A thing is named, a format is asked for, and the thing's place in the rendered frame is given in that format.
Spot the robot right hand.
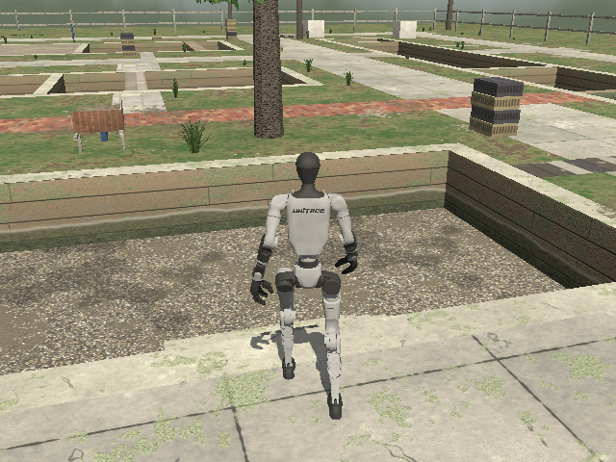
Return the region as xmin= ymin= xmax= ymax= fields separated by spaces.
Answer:
xmin=335 ymin=257 xmax=358 ymax=274

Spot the robot right forearm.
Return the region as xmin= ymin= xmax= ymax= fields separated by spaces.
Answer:
xmin=344 ymin=230 xmax=358 ymax=261

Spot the right robot upper arm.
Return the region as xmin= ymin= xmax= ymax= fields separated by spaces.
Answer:
xmin=328 ymin=193 xmax=354 ymax=245

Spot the robot left forearm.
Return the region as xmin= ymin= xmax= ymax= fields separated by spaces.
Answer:
xmin=252 ymin=234 xmax=272 ymax=281

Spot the left robot upper arm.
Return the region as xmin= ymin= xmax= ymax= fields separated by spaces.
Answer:
xmin=263 ymin=193 xmax=288 ymax=249

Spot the right robot shin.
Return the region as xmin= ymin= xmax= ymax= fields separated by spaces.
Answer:
xmin=326 ymin=333 xmax=342 ymax=404

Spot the robot left thigh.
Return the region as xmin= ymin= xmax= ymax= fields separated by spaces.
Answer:
xmin=275 ymin=268 xmax=295 ymax=325

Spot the robot left hand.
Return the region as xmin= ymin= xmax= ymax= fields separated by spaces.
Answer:
xmin=250 ymin=279 xmax=273 ymax=305

